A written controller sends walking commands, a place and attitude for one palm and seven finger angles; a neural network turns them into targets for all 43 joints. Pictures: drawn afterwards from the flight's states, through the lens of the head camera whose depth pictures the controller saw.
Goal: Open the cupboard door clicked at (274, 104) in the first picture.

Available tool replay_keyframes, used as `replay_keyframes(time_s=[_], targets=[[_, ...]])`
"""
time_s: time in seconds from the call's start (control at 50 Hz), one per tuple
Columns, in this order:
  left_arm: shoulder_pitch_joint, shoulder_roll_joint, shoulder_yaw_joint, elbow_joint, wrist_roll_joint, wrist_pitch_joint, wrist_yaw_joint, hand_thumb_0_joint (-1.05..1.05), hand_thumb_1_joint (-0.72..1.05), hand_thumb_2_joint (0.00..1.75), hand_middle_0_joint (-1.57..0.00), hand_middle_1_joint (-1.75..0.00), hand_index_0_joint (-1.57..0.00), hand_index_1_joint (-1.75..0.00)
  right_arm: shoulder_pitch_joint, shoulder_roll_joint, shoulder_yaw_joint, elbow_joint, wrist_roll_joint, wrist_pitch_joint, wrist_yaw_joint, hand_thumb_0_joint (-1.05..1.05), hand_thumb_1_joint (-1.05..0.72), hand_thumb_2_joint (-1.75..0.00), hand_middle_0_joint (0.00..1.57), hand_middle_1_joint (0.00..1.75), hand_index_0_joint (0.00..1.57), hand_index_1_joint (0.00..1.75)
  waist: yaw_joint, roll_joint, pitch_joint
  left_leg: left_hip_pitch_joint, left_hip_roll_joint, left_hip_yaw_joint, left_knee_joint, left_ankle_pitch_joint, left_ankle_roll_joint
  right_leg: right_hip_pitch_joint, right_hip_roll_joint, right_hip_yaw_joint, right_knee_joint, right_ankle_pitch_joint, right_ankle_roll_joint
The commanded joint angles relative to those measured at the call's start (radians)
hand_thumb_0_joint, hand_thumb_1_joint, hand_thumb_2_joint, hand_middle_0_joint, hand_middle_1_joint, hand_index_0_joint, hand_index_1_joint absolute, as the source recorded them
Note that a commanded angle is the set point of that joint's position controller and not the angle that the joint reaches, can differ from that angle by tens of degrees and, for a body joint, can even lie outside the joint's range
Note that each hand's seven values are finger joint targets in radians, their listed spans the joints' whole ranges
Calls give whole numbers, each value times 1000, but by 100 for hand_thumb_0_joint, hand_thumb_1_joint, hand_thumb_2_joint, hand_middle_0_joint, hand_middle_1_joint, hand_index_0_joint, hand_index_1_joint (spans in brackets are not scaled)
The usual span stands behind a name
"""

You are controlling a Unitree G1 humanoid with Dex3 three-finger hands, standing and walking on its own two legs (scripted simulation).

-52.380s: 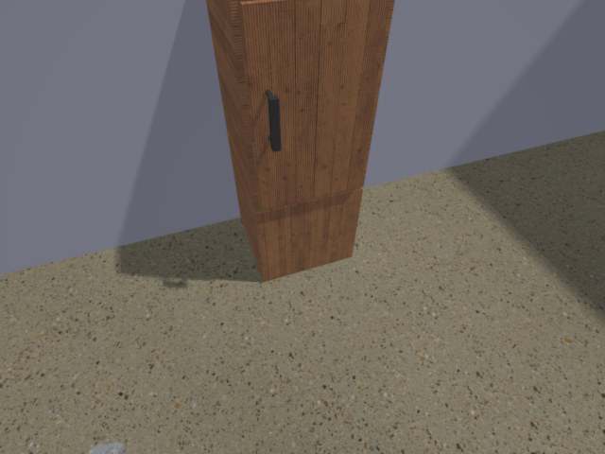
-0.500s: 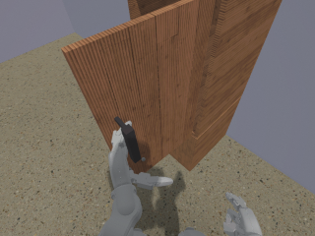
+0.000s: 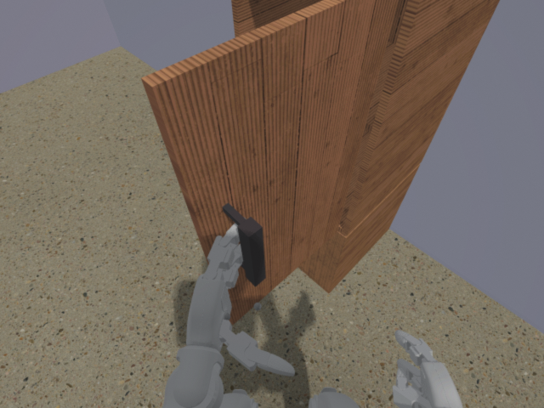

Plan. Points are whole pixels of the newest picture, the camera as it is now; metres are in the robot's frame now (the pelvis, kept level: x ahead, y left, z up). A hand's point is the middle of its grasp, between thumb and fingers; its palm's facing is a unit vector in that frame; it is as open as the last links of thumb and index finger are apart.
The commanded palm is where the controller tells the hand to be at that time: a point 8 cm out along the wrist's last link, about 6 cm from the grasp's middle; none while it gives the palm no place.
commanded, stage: slide the hand sideways off the handle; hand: left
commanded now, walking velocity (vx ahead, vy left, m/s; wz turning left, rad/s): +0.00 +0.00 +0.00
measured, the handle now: (244, 246) +0.33 +0.06 +0.06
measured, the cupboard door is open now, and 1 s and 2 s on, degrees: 88 88 88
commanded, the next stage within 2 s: draw the hand back to the body in 0.72 s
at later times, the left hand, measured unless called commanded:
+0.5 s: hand (204, 336) +0.21 +0.10 +0.06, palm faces +0.01 -1.00 +0.01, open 16.1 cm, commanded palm +0.17 +0.15 +0.06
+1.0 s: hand (175, 348) +0.19 +0.12 +0.08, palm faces -0.02 -1.00 -0.06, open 16.3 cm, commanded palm +0.16 +0.19 +0.09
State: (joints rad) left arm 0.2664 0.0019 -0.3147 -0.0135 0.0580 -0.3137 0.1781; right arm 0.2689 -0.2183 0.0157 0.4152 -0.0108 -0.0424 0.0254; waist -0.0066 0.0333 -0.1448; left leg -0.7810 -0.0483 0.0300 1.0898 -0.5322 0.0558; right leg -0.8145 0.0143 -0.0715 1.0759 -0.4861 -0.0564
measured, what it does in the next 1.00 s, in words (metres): stands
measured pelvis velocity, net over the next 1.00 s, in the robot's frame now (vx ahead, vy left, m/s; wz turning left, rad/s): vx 0.00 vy -0.01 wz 0.00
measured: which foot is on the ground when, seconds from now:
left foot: down 0.00-1.00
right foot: down 0.00-1.00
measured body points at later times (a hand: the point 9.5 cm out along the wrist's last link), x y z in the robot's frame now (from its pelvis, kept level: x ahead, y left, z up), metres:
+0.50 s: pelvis +0.02 +0.00 +0.00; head +0.07 -0.01 +0.44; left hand +0.20 +0.15 +0.06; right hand +0.21 -0.22 -0.08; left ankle +0.00 +0.09 -0.66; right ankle +0.03 -0.09 -0.66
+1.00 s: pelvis +0.00 -0.01 -0.01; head +0.04 -0.02 +0.44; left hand +0.18 +0.18 +0.09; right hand +0.19 -0.23 -0.07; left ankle +0.00 +0.09 -0.66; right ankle +0.03 -0.09 -0.66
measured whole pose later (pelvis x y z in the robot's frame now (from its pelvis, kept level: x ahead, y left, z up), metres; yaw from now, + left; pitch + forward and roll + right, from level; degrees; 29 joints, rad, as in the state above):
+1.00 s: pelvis +0.00 -0.01 -0.01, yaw +0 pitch +13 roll -1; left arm 0.62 0.19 -0.05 -0.36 -0.15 -0.29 -0.08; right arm 0.28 -0.21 0.02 0.37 0.03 -0.06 -0.05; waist 0.01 0.05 -0.17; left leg -0.80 -0.03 0.00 1.15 -0.57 0.04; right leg -0.82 0.04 -0.10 1.10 -0.51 -0.07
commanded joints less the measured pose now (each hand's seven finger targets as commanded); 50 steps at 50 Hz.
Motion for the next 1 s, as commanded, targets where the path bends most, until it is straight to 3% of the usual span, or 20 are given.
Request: replay_keyframes(time_s=[0.0,0.1,0.14,0.24,0.34,0.44,0.52,0.58,0.66,0.76,0.8,0.9,0.92,0.98], targets=[[-45,10,33,-281,-16,-52,-8,0,-50,30,-15,-30,-15,-30,-71,-90,-27,-185,8,-37,-10,0,-90,-90,20,30,20,30,9,-79,-181,80,21,-86,-182,202,-34,184,-8,52,-172,193,3],[10,11,33,-344,-56,-59,-45,0,-50,30,-15,-30,-15,-30,-68,-90,-23,-189,12,-45,-28,0,-90,-90,20,30,20,30,-7,-79,-166,90,27,-93,-174,222,-34,175,-2,46,-167,216,9],[79,33,67,-353,-71,-67,-56,0,-50,30,-15,-30,-15,-30,-62,-88,-24,-185,11,-49,-28,0,-90,-90,20,30,20,30,9,-60,-182,95,28,-94,-172,252,-42,181,0,39,-150,243,7],[191,72,109,-396,-76,-77,-79,0,-50,30,-15,-30,-15,-30,-49,-86,-28,-196,8,-50,-23,0,-90,-90,20,30,20,30,18,-67,-216,85,26,-86,-148,321,-44,205,0,46,-126,327,10],[317,91,138,-442,-95,-96,-114,0,-50,30,-15,-30,-15,-30,-49,-80,-32,-203,12,-51,-20,0,-90,-90,20,30,20,30,28,-46,-204,67,24,-80,-134,356,-46,220,1,52,-114,379,11],[372,124,184,-461,-133,-122,-160,0,-50,30,-15,-30,-15,-30,-57,-85,-40,-199,16,-59,-31,0,-90,-90,20,30,20,30,14,-82,-186,16,20,-78,-106,301,-41,209,1,67,-117,370,22],[358,135,172,-494,-148,-154,-214,0,-50,30,-15,-30,-15,-30,-60,-94,-42,-195,16,-74,-38,0,-90,-90,20,30,20,30,-6,-48,-169,-5,18,-83,-80,273,-37,161,-2,71,-107,329,23],[390,169,213,-505,-181,-163,-266,0,-50,30,-15,-30,-15,-30,-57,-101,-47,-195,20,-80,-48,0,-90,-90,20,30,20,30,1,-47,-202,-22,18,-83,-67,249,-37,166,-3,82,-107,301,26],[410,196,254,-512,-208,-145,-297,0,-50,30,-15,-30,-15,-30,-69,-101,-50,-203,28,-82,-59,0,-90,-90,20,30,20,30,11,-34,-200,-34,16,-82,-65,221,-38,158,-1,84,-112,243,25],[357,170,233,-507,-216,-115,-279,0,-50,30,-15,-30,-15,-30,-71,-102,-44,-214,30,-88,-65,0,-90,-90,20,30,20,30,0,-48,-166,-57,16,-84,-61,164,-34,126,-2,86,-132,143,26],[359,188,253,-493,-212,-105,-269,0,-50,30,-15,-30,-15,-30,-74,-106,-46,-214,31,-90,-69,0,-90,-90,20,30,20,30,5,-71,-159,-72,18,-86,-59,148,-33,128,-1,97,-145,108,25],[387,297,351,-619,-209,-67,-245,0,-50,30,-15,-30,-15,-30,-62,-101,-44,-234,41,-75,-77,0,-90,-90,20,30,20,30,41,-14,-233,12,16,-79,-118,199,-29,237,1,102,-176,162,22],[396,267,331,-618,-216,-53,-247,0,-50,30,-15,-30,-15,-30,-64,-93,-38,-238,45,-74,-78,0,-90,-90,20,30,20,30,30,-22,-204,19,15,-74,-128,195,-28,240,-2,102,-195,169,28],[374,261,356,-572,-246,-18,-259,0,-50,30,-15,-30,-15,-30,-68,-98,-30,-224,56,-76,-86,0,-90,-90,20,30,20,30,7,-50,-101,15,19,-74,-149,141,-28,223,-6,113,-261,97,40]])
